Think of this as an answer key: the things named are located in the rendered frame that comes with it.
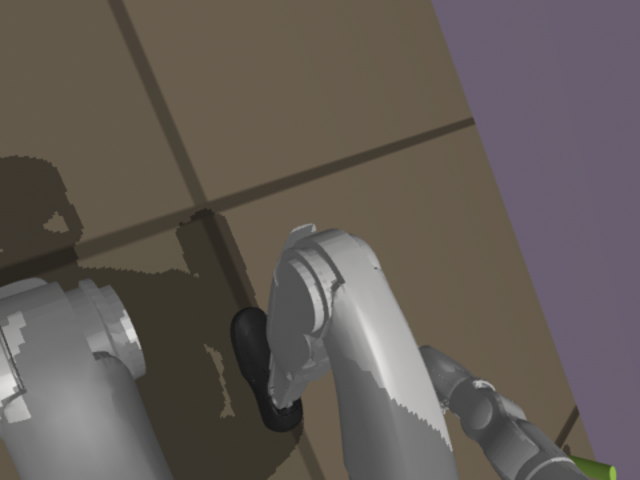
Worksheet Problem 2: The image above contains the right robot arm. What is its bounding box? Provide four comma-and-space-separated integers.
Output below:
449, 377, 590, 480

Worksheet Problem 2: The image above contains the right robot foot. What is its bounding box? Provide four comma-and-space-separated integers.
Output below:
230, 307, 303, 432

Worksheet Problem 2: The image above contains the right robot hand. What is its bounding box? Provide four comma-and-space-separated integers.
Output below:
417, 345, 476, 415

